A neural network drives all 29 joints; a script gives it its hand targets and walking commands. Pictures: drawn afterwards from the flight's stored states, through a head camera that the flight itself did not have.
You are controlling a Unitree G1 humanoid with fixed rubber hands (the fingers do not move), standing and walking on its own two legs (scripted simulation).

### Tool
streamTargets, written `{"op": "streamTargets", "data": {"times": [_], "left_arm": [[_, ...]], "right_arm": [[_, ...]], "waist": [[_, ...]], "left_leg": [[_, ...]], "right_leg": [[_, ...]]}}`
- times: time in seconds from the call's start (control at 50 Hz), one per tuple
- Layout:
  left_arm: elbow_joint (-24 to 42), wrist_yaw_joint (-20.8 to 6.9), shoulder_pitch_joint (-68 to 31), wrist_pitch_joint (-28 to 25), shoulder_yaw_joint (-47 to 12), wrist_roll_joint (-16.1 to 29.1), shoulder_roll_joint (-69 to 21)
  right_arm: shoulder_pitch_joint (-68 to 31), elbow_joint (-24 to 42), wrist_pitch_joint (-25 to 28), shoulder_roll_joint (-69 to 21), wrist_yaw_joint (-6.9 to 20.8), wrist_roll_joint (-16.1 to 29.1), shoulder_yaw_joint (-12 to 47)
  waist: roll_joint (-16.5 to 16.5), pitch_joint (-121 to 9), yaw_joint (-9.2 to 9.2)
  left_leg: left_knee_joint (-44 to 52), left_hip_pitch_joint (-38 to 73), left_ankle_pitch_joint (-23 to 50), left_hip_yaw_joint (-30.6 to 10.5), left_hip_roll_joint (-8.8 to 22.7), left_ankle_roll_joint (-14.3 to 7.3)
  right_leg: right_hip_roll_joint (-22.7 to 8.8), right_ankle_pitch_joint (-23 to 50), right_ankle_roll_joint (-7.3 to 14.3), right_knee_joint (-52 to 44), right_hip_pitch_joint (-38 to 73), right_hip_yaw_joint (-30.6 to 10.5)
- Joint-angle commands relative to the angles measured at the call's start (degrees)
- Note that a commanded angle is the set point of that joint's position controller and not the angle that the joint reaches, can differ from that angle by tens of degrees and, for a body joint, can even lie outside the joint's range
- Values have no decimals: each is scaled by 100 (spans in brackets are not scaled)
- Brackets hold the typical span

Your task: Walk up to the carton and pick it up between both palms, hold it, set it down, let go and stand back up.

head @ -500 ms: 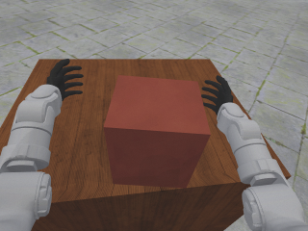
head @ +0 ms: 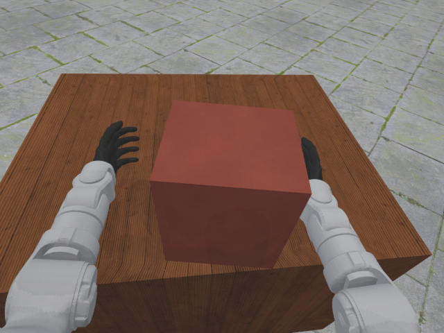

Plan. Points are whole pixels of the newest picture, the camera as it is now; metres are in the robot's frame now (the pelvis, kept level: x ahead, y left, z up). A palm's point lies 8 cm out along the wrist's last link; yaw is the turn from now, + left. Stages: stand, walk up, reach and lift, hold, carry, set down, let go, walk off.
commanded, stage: reach and lift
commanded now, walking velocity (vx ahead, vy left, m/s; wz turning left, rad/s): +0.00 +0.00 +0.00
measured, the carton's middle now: (226, 189) +0.38 -0.03 +0.06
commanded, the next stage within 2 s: none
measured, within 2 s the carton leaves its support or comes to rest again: neither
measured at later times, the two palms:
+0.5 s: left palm (130, 158) +0.43 +0.15 +0.10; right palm (305, 177) +0.38 -0.18 +0.09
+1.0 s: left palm (130, 158) +0.43 +0.14 +0.10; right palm (297, 177) +0.38 -0.17 +0.09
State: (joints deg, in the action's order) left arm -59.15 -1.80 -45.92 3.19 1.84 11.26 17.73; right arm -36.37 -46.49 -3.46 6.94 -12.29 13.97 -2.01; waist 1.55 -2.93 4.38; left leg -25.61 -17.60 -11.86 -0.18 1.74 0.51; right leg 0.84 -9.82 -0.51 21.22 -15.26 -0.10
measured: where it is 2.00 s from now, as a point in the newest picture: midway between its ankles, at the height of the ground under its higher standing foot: outside the picture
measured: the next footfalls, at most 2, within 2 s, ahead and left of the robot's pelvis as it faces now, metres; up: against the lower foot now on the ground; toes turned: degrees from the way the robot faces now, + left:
none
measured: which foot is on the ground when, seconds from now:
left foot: down 0.00-1.00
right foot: down 0.00-1.00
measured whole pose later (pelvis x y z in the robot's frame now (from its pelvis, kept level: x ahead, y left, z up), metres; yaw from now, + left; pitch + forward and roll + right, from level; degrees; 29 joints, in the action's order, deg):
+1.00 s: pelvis -0.01 +0.01 +0.00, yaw -1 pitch +3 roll -1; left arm -48.7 2.0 -46.1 8.7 8.5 -0.3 8.7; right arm -39.0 -45.8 -1.8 1.6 -15.4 8.8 -6.2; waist 2.6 0.4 3.6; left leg -24.6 -16.1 -11.3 1.3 1.7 0.0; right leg 0.7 -8.4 -1.0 19.8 -14.3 -1.2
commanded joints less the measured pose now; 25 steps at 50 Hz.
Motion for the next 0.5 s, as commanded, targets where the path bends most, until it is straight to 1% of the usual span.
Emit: {"op": "streamTargets", "data": {"times": [0.0,0.02,0.04,0.06,0.08,0.1,0.12,0.14,0.16,0.18,0.2,0.22,0.24,0.26,0.28,0.3,0.32,0.34,0.36,0.38,0.4,0.42,0.44,0.46,0.48], "left_arm": [[1560,84,-2820,-315,117,67,933],[1441,65,-2785,-258,90,42,880],[1531,61,-2730,-228,54,29,807],[1260,16,-2499,-140,73,-21,751],[1207,-27,-2367,-87,106,-82,722],[1251,-51,-2293,-51,122,-66,670],[1364,-47,-2239,-10,162,-122,681],[1401,-46,-2194,47,189,-175,628],[1492,-34,-2187,80,221,-188,588],[1598,-10,-2172,111,180,-172,520],[1721,13,-2167,142,218,-221,486],[1614,18,-2128,242,245,-288,449],[1750,29,-2178,276,204,-300,339],[1962,52,-2183,288,274,-372,265],[2109,66,-2278,289,292,-399,230],[2044,72,-2312,292,289,-407,210],[2192,96,-2348,255,279,-378,139],[2247,111,-2353,243,296,-423,84],[2258,128,-2396,232,352,-440,93],[2222,150,-2412,231,418,-540,63],[2267,159,-2435,211,409,-563,-110],[2136,152,-2421,204,497,-680,-102],[2104,141,-2388,187,578,-736,-127],[1952,128,-2251,205,619,-836,-258],[1901,120,-2302,195,669,-879,-273]], "right_arm": [[-2629,1258,390,767,3,69,-24],[-2590,1076,339,709,-4,118,48],[-2575,1127,358,701,-22,150,48],[-2468,955,317,624,-44,191,191],[-2400,959,318,602,-80,224,250],[-2488,1188,365,596,-115,251,286],[-2412,1261,399,612,-156,251,247],[-2398,1258,382,576,-170,301,312],[-2396,1321,377,544,-182,297,289],[-2433,1466,375,530,-181,302,293],[-2392,1479,360,487,-176,315,295],[-2384,1295,305,498,-190,305,299],[-2394,1328,303,448,-198,269,223],[-2346,1393,303,341,-206,263,246],[-2421,1539,313,312,-217,192,207],[-2493,1521,296,280,-225,137,168],[-2546,1693,315,207,-226,91,148],[-2515,1722,322,123,-227,61,154],[-2578,1802,316,48,-234,-2,178],[-2512,1637,270,-34,-238,-63,160],[-2607,1690,266,-223,-225,-112,172],[-2573,1558,244,-253,-220,-170,166],[-2583,1594,255,-296,-237,-265,135],[-2569,1476,260,-423,-250,-285,194],[-2636,1483,277,-473,-266,-345,147]], "waist": [[-618,-3271,6],[-632,-3034,-15],[-656,-3044,40],[-523,-2877,1],[-415,-2826,5],[-338,-2952,-32],[-408,-3063,-45],[-419,-2911,-86],[-395,-2931,-101],[-384,-2956,-138],[-479,-2937,-176],[-409,-2734,-148],[-480,-2652,-140],[-528,-2668,-177],[-505,-2807,-156],[-471,-2705,-127],[-392,-2904,-139],[-456,-2911,-132],[-322,-3027,-167],[-374,-2884,-187],[-323,-2875,-226],[-318,-2802,-236],[-152,-2851,-228],[-126,-2682,-266],[-72,-2793,-264]], "left_leg": [[-171,1724,2237,167,-199,308],[-140,1653,2175,156,-193,295],[-130,1669,2214,149,-188,298],[-119,1699,2274,147,-187,258],[-93,1663,2252,158,-216,223],[-88,1615,2275,171,-227,204],[-101,1618,2365,168,-246,230],[-101,1630,2434,172,-244,234],[-63,1616,2332,178,-249,219],[-40,1680,2298,187,-237,212],[-60,1772,2416,197,-222,231],[-29,1825,2378,204,-205,222],[-12,1854,2343,185,-186,255],[-9,1911,2394,216,-198,255],[1,1909,2335,231,-205,253],[12,1836,2248,230,-207,228],[39,1820,2191,237,-204,203],[23,1816,2222,247,-221,205],[41,1747,2118,255,-240,162],[84,1647,1975,262,-241,145],[109,1579,1943,248,-231,114],[150,1510,1784,292,-253,76],[182,1410,1691,288,-257,24],[219,1345,1660,291,-253,-16],[239,1280,1553,308,-260,-39]], "right_leg": [[183,1864,-89,-12,566,231],[172,1824,-73,-30,607,213],[170,1895,-78,-30,621,203],[163,2021,-95,-52,705,185],[146,2148,-145,-63,806,149],[134,2282,-175,-27,910,140],[134,2453,-183,6,988,142],[145,2478,-188,1,1000,156],[144,2319,-210,-27,934,173],[173,2156,-189,-58,861,204],[181,2112,-160,-84,809,196],[203,2002,-148,-151,776,214],[208,1869,-132,-186,682,249],[202,1826,-134,-211,700,245],[190,1815,-141,-219,702,250],[180,1846,-158,-212,681,247],[189,1817,-177,-199,665,255],[167,1926,-163,-189,715,228],[162,1918,-203,-168,780,220],[142,1833,-197,-157,837,198],[132,1799,-198,-162,822,199],[89,1777,-200,-176,890,154],[78,1888,-249,-129,1000,138],[75,1925,-249,-122,1116,131],[62,1913,-287,-104,1185,129]]}}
